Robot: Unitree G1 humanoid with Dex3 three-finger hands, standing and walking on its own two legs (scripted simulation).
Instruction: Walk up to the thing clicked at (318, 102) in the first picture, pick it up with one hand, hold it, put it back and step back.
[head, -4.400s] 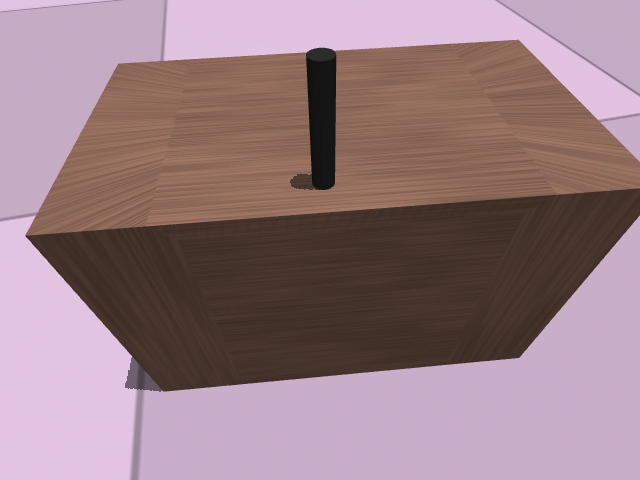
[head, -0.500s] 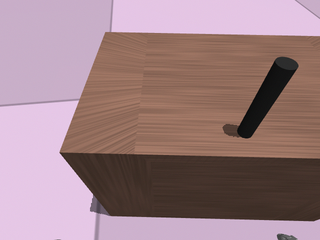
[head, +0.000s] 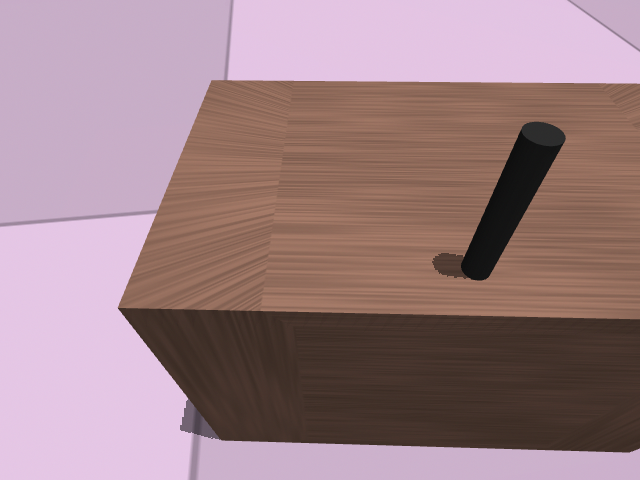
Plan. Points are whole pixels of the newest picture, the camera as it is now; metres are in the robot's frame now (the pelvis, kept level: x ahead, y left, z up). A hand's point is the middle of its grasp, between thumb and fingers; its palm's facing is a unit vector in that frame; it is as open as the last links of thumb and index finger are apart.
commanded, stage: walk up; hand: right
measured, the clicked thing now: (503, 213) +0.43 -0.22 +0.10
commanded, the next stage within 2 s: stand in 0.66 s
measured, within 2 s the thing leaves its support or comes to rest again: neither
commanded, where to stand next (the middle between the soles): +0.04 +0.00 m, yaw -1 degrees
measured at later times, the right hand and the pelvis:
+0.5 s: hand out of the picture +0.08 -0.26 -0.15, palm faces -0.04 +0.93 -0.37, open 7.4 cm; pelvis +0.00 +0.00 +0.00, yaw +0 degrees
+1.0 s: hand out of the picture +0.09 -0.25 -0.16, palm faces -0.04 +0.95 -0.32, open 7.4 cm; pelvis +0.02 +0.00 +0.01, yaw +0 degrees
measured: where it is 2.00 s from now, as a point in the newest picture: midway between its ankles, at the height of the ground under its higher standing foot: outside the picture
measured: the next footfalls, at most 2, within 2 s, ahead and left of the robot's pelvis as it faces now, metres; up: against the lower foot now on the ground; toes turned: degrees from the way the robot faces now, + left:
none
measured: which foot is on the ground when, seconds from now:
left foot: down 0.00-1.00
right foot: down 0.00-1.00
